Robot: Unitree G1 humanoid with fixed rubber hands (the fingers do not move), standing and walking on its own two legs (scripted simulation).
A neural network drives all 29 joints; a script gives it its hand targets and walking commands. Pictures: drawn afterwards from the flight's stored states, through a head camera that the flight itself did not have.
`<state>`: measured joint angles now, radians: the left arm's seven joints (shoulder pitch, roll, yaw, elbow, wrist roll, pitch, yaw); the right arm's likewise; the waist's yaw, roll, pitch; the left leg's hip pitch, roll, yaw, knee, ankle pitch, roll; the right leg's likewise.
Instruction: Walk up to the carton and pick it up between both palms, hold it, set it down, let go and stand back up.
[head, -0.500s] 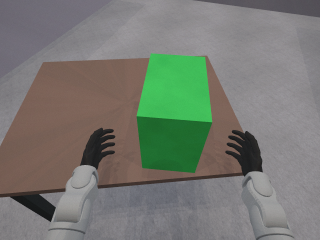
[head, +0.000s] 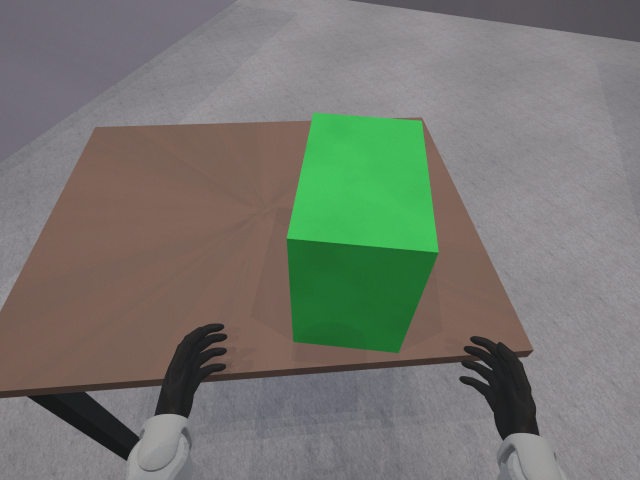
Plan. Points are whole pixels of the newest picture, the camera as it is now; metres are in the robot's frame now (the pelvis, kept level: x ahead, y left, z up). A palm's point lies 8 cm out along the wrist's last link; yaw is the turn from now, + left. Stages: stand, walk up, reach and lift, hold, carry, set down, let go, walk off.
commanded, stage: set down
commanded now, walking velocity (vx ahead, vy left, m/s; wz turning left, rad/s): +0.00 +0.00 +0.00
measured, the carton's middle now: (356, 233) +0.46 -0.02 +0.03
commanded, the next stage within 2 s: let go in 1.04 s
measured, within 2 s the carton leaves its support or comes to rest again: neither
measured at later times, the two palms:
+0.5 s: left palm (168, 431) +0.18 +0.21 -0.04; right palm (514, 456) +0.18 -0.21 -0.04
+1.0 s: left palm (159, 462) +0.15 +0.22 -0.08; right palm out of the picture +0.15 -0.22 -0.08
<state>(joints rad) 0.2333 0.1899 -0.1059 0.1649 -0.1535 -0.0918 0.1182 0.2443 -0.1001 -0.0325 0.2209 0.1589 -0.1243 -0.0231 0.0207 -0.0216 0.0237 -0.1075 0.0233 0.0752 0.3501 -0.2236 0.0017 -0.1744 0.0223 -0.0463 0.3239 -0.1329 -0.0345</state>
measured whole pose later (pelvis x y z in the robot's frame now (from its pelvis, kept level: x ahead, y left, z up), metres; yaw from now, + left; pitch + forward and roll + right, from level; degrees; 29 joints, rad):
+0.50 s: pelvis +0.01 +0.00 +0.00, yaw -1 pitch -3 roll +0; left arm 0.27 0.19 -0.07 0.28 -0.07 0.03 0.08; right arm 0.27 -0.15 -0.03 0.43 0.08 -0.14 0.02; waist 0.03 -0.01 0.06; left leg -0.05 0.03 0.09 0.35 -0.24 0.00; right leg -0.12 0.03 -0.04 0.33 -0.15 -0.03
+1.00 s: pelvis +0.01 +0.00 +0.00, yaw +0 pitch -4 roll +0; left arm 0.25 0.21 -0.02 0.45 -0.02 0.12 0.02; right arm 0.22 -0.15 -0.04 0.68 0.00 -0.19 0.03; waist 0.02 0.00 0.08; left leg -0.06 0.03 0.07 0.39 -0.26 -0.01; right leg -0.13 0.03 -0.05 0.36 -0.18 -0.04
